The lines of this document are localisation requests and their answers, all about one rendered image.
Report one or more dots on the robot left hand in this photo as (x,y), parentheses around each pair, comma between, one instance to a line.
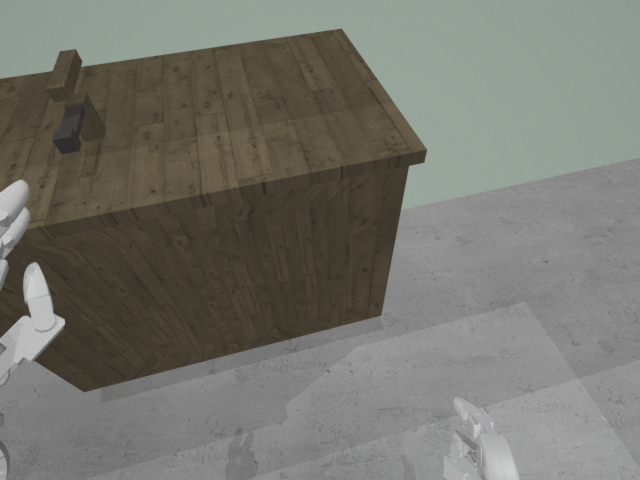
(29,336)

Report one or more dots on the robot right hand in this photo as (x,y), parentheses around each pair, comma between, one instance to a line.
(489,459)

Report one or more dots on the tap lever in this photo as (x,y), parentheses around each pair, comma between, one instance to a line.
(67,138)

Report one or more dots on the counter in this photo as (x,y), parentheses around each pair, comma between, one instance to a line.
(223,199)

